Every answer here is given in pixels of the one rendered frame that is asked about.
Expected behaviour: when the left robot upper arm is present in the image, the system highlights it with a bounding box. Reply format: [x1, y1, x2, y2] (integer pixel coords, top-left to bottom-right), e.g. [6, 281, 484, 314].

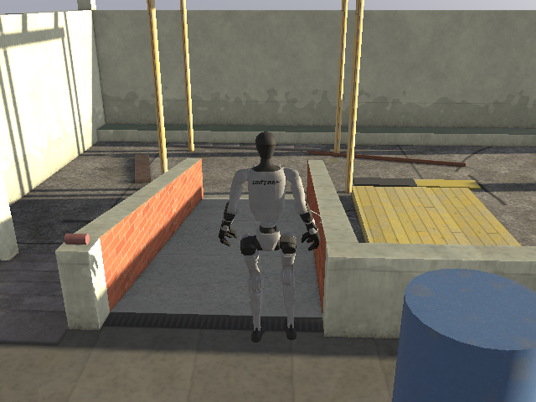
[226, 168, 249, 214]

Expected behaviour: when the right robot foot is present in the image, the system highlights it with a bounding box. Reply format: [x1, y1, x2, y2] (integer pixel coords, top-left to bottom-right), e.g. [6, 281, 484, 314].
[284, 319, 296, 340]

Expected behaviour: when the robot right hand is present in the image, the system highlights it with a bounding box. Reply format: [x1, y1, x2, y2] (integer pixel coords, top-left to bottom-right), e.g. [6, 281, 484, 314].
[301, 231, 321, 251]

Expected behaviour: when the robot left forearm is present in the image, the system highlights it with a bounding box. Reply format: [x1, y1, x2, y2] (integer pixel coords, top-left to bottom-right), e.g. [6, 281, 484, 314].
[220, 202, 235, 231]

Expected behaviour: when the robot right forearm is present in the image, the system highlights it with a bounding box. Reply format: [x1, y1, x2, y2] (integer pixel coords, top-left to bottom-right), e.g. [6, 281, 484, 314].
[300, 201, 318, 235]

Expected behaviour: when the right robot upper arm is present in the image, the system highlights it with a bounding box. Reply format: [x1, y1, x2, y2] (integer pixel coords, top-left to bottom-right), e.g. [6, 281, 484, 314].
[284, 168, 308, 214]

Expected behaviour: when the robot torso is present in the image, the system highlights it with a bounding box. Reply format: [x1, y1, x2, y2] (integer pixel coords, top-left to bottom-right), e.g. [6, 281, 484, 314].
[247, 164, 286, 251]

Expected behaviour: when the robot left hand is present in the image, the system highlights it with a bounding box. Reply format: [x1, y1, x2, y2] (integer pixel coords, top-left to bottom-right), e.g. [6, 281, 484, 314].
[219, 228, 238, 246]

